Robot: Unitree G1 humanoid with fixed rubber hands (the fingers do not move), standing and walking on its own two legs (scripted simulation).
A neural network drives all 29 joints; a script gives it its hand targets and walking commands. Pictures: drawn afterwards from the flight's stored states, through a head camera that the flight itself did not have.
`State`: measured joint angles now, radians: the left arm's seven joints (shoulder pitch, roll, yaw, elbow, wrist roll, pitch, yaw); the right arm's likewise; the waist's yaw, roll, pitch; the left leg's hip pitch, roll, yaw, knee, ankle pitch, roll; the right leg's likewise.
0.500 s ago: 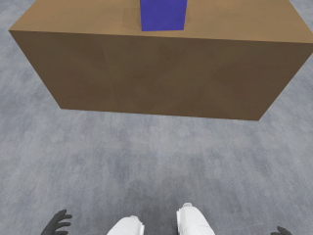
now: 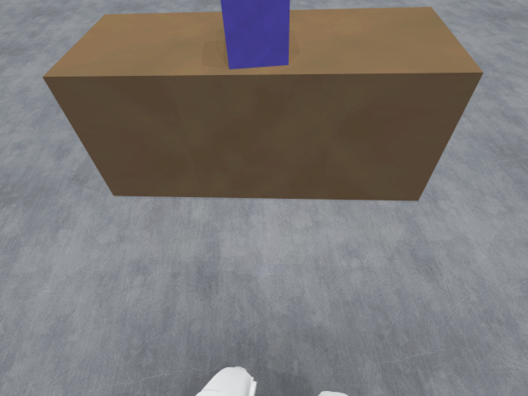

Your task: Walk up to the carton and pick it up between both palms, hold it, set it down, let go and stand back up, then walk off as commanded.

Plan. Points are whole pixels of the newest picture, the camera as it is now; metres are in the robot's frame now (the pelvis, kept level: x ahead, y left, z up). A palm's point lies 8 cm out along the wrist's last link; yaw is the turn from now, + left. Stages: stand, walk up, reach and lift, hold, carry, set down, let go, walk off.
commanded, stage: walk off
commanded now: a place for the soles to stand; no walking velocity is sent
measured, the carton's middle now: (255, 18) +1.25 +0.10 +0.05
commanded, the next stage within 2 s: stand in 1.18 s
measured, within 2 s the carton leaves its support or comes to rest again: neither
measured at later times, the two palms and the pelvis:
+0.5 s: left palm out of the picture +0.05 +0.33 -0.09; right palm out of the picture +0.06 -0.26 -0.11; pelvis +0.00 +0.03 +0.02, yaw +2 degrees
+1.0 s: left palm out of the picture +0.10 +0.35 -0.11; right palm out of the picture +0.15 -0.27 -0.10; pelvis +0.03 +0.03 +0.00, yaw +4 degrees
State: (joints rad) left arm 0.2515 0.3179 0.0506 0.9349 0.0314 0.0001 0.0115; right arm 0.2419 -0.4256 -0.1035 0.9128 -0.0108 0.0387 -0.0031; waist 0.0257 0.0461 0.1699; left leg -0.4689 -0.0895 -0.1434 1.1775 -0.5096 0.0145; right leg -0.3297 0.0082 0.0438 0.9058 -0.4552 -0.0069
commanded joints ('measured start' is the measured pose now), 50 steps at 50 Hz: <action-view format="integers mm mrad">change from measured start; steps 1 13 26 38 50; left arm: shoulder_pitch -122 -31 -67 -89 18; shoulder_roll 323 294 250 335 427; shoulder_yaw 68 63 49 36 55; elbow -109 -27 -16 1 -24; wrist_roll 0 -15 -21 -21 -6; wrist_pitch -56 -69 -79 -85 -85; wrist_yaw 27 12 15 30 40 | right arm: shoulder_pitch -62 -129 -88 -60 -184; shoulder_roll -184 -201 -200 -197 -162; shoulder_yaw -21 3 5 -11 -3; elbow -91 -32 -27 -25 -99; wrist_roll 12 -10 -3 6 -9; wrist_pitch -55 -62 -80 -80 -74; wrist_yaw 10 10 9 0 -17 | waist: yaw -1 5 -1 -36 54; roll -231 -42 -20 -54 -121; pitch -70 -10 -58 -225 -211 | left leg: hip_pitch -7 -65 34 253 -14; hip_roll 108 132 271 164 35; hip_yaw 49 -77 -219 -74 20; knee -253 -615 -774 -538 -216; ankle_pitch -68 -132 57 593 258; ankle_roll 8 76 129 58 15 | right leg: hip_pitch -7 15 112 116 159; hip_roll -255 -119 -30 -108 -331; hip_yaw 391 272 37 123 442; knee -488 -445 -290 -226 -355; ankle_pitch -263 -260 61 521 444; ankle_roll -208 -96 -42 -97 -270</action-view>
